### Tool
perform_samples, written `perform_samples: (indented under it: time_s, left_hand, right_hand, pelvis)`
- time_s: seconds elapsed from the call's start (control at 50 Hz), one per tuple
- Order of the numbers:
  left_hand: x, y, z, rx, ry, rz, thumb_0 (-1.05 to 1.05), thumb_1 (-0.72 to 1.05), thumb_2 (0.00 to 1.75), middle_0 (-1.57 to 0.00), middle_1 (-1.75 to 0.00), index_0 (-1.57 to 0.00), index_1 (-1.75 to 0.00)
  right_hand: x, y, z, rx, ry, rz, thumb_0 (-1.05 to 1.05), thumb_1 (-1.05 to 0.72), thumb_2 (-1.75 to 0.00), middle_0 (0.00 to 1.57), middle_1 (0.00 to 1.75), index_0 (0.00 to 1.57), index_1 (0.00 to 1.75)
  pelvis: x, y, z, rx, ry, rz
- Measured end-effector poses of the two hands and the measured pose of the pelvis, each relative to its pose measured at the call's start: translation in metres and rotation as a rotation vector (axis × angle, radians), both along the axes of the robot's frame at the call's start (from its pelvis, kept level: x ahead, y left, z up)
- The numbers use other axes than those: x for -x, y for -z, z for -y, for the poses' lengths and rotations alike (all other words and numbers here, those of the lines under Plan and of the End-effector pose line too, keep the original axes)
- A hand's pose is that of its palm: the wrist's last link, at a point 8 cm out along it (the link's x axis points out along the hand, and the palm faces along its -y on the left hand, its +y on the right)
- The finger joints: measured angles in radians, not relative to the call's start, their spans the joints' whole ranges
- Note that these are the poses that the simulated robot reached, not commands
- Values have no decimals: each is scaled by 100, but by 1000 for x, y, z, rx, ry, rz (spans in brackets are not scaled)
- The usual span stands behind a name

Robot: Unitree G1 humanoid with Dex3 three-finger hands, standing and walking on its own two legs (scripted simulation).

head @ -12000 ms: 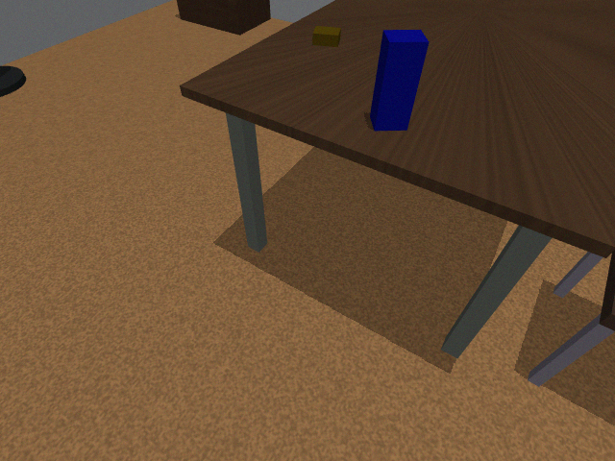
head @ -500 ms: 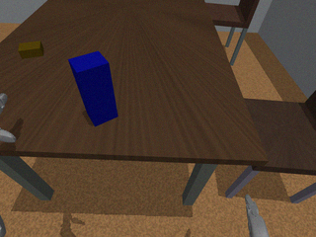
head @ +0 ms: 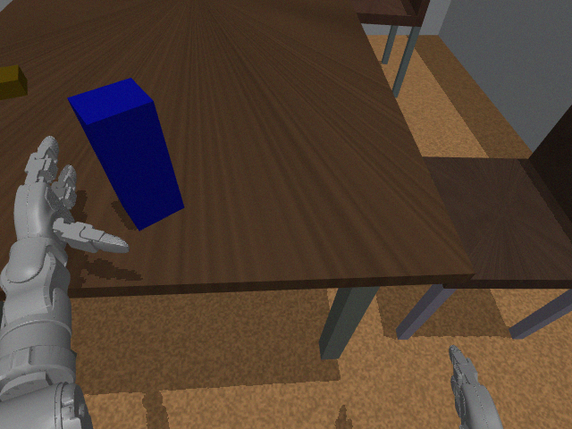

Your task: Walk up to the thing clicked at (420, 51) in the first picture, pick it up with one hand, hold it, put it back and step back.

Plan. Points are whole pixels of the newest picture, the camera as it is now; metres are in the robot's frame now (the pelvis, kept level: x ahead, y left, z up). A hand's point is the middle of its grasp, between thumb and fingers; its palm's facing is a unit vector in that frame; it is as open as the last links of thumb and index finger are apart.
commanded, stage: close in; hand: left
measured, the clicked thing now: (135, 161) +0.48 +0.21 +0.12
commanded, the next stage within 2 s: rest palm in 0.10 s
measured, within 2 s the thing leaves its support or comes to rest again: neither
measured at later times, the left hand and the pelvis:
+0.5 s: hand (125, 206) +0.41 +0.21 +0.11, palm faces +0.21 -0.98 +0.03, open 17.7 cm; pelvis -0.02 +0.00 +0.00, yaw +0 degrees
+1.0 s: hand (120, 205) +0.40 +0.21 +0.11, palm faces +0.23 -0.97 +0.02, open 17.2 cm; pelvis -0.02 -0.01 +0.00, yaw +0 degrees
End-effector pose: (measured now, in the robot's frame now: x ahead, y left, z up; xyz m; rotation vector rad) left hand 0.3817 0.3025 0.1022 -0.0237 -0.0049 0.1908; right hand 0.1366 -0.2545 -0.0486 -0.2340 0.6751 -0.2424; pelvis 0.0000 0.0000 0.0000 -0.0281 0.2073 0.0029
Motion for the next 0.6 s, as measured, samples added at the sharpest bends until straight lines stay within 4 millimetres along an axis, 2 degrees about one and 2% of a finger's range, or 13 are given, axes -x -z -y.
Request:
perform_samples:
  time_s: [0.16,0.6]
  left_hand:
    - [13,2,12,16,-11,-7,-1,-52,1,-6,-3,-7,-2]
    - [9,-5,53,5,-25,0,-1,-61,0,-10,0,-10,0]
  right_hand:
    - [-6,-7,0,-13,-36,42,-1,51,-5,5,5,5,5]
    - [23,-12,4,-3,9,46,-1,50,-6,5,5,5,5]
  pelvis:
    - [4,3,3,-8,-8,20]
    - [22,3,4,-14,2,49]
